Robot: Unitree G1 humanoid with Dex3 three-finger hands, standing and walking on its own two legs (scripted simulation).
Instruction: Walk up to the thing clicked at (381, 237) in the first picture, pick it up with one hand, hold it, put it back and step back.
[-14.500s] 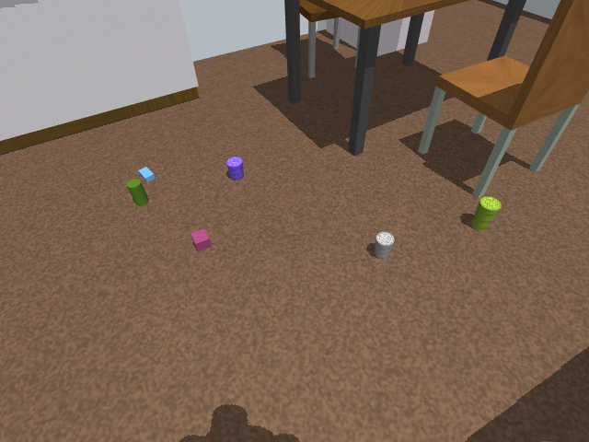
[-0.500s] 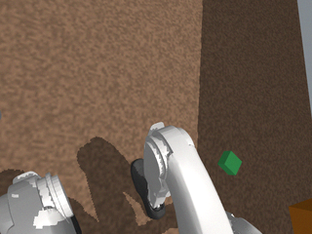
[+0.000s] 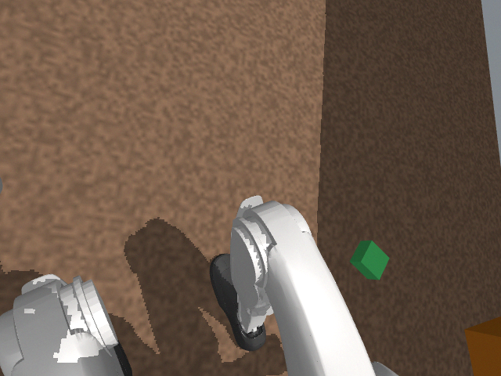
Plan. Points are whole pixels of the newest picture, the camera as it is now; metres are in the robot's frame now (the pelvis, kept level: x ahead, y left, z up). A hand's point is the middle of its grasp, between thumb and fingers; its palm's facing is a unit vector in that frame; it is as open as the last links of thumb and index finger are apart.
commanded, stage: close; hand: left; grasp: from above
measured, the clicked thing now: out of the picture +0.48 +0.27 -0.26
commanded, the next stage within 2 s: settle in 1.30 s
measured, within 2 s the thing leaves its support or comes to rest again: leaves its support in 1.78 s
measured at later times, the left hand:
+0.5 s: hand out of the picture +0.47 +0.27 -0.22, palm faces -0.44 -0.11 -0.89, open 11.3 cm
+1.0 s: hand out of the picture +0.46 +0.27 -0.22, palm faces -0.44 -0.11 -0.89, open 11.2 cm
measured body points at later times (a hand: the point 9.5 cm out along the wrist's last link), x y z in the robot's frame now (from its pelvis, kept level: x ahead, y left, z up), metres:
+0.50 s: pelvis +0.00 +0.00 +0.00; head +0.27 +0.10 +0.35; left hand +0.48 +0.27 -0.17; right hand +0.02 -0.26 -0.06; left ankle +0.06 +0.12 -0.27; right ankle +0.13 -0.13 -0.27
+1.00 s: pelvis +0.00 +0.00 +0.01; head +0.26 +0.10 +0.35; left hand +0.48 +0.27 -0.17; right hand +0.02 -0.25 -0.05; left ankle +0.06 +0.12 -0.27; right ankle +0.13 -0.13 -0.27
